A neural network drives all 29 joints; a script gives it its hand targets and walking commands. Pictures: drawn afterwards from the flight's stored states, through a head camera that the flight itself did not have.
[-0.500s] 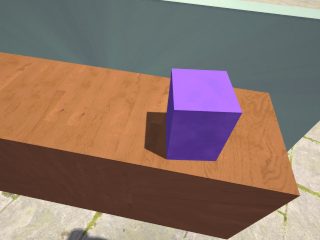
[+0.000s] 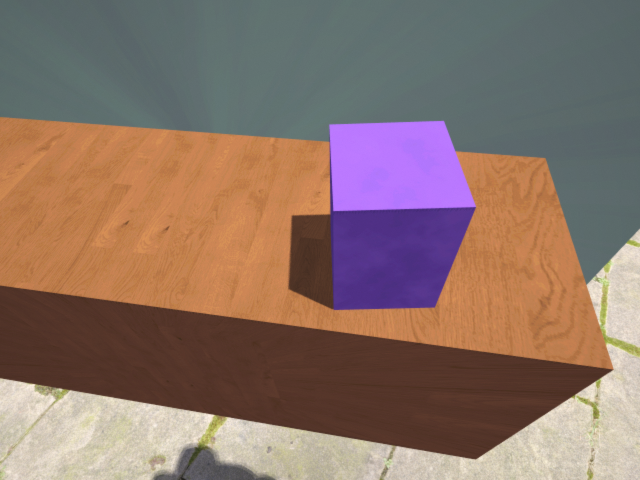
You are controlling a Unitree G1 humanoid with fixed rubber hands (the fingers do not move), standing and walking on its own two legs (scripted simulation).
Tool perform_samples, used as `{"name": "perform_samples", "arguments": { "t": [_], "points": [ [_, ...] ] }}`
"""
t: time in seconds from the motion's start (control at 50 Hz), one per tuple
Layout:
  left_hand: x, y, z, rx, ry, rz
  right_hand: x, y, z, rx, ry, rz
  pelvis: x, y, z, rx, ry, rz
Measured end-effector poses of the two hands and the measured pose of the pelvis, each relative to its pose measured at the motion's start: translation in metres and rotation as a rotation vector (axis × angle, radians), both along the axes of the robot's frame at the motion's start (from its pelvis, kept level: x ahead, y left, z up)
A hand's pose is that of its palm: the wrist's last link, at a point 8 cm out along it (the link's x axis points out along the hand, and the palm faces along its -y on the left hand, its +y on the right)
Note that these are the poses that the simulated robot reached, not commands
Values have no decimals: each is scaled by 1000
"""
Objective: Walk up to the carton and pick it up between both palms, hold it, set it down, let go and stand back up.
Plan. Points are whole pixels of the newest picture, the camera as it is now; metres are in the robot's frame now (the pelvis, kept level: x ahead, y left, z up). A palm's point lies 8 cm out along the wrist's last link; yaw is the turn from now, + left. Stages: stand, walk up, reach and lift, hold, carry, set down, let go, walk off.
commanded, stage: walk up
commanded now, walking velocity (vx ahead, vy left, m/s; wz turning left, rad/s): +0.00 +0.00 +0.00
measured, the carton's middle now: (385, 221) +0.46 -0.07 +0.03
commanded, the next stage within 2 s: stand in 0.96 s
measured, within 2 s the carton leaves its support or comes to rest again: neither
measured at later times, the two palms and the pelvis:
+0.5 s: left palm out of the picture +0.02 +0.16 -0.14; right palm out of the picture -0.05 -0.30 -0.17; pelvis -0.01 -0.07 -0.01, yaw +0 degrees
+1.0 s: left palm out of the picture -0.03 +0.11 -0.15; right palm out of the picture -0.02 -0.30 -0.14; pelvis -0.01 -0.09 +0.00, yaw +0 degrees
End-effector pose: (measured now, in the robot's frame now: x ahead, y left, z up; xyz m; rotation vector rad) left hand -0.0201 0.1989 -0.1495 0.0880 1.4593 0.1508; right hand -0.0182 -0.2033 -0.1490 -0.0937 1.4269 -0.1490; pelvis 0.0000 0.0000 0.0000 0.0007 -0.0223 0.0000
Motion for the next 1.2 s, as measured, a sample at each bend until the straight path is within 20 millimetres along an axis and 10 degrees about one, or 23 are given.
{"name": "perform_samples", "arguments": {
  "t": [0.26, 0.38, 0.6, 1.2],
  "points": [
    [-7, -6, -5, 0, 56, -28, -1, -19, 4, -48, -12, -30, -3, -14, -2, -8, 13, -13],
    [27, -4, 1, 57, -48, -38, -33, -62, 10, -103, 71, -38, -11, -41, -1, -17, 18, -6],
    [25, -71, 20, 87, -97, -30, -8, -105, -7, 7, 19, -20, -4, -88, 3, 41, 18, -2],
    [-12, -81, 2, 4, -11, 9, -13, -80, 0, 12, 26, 5, -8, -85, 2, -2, -4, 1]
  ]
}}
